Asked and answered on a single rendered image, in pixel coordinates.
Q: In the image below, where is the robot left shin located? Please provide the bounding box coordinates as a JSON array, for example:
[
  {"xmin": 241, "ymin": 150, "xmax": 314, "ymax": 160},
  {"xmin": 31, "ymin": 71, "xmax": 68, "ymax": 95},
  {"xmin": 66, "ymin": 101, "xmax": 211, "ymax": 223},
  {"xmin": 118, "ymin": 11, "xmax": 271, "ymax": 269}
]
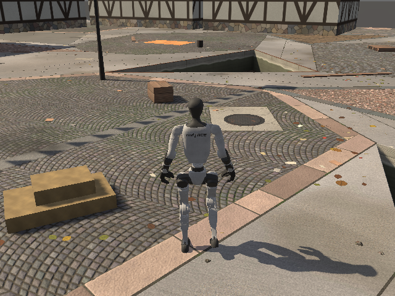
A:
[{"xmin": 180, "ymin": 205, "xmax": 189, "ymax": 245}]

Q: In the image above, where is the robot shin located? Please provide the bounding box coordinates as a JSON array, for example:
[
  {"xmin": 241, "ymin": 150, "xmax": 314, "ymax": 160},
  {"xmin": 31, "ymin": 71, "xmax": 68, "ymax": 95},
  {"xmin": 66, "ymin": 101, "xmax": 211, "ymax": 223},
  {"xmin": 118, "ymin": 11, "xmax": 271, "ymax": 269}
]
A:
[
  {"xmin": 180, "ymin": 205, "xmax": 189, "ymax": 245},
  {"xmin": 208, "ymin": 197, "xmax": 217, "ymax": 240}
]

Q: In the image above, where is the robot left upper arm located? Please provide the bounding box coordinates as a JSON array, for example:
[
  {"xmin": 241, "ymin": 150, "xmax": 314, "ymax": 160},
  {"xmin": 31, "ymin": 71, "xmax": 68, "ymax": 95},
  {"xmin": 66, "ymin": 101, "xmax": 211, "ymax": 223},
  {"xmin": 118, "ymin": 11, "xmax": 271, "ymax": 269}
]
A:
[{"xmin": 166, "ymin": 125, "xmax": 183, "ymax": 159}]

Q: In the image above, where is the right robot forearm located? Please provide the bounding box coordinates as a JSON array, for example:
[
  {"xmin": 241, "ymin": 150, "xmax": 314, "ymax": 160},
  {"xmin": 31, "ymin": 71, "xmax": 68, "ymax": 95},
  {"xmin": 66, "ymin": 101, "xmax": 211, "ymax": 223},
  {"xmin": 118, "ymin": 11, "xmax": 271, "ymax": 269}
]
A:
[{"xmin": 221, "ymin": 149, "xmax": 234, "ymax": 172}]

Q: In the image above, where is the robot right shin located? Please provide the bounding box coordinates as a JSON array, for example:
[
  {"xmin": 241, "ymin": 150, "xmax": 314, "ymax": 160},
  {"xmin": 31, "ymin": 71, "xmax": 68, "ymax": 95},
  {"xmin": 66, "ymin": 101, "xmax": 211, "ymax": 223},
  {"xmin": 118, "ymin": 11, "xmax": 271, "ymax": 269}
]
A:
[{"xmin": 208, "ymin": 197, "xmax": 217, "ymax": 240}]

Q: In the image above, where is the left robot hand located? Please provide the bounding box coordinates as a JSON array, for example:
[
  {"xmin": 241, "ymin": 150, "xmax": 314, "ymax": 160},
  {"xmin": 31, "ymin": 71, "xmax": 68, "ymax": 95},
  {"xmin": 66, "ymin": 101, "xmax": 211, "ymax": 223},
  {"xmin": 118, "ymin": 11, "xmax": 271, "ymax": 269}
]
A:
[{"xmin": 160, "ymin": 171, "xmax": 174, "ymax": 184}]

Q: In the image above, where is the robot right upper arm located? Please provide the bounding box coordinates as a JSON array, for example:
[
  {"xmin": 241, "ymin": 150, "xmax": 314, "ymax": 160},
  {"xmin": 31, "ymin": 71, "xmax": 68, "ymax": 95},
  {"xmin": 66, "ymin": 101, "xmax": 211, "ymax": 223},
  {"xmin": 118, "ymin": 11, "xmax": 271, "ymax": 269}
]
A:
[{"xmin": 209, "ymin": 124, "xmax": 227, "ymax": 158}]

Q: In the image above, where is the left robot forearm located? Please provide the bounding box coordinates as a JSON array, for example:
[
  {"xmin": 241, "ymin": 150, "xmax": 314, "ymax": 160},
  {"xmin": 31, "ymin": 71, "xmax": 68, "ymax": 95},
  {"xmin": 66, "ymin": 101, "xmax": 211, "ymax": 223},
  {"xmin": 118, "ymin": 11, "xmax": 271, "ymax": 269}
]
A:
[{"xmin": 161, "ymin": 150, "xmax": 173, "ymax": 173}]

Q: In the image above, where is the right robot hand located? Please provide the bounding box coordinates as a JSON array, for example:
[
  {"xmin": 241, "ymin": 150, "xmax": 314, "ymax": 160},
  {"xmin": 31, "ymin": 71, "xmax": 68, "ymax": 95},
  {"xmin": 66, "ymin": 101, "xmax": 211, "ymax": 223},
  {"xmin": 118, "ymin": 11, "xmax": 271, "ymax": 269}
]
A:
[{"xmin": 221, "ymin": 170, "xmax": 236, "ymax": 183}]

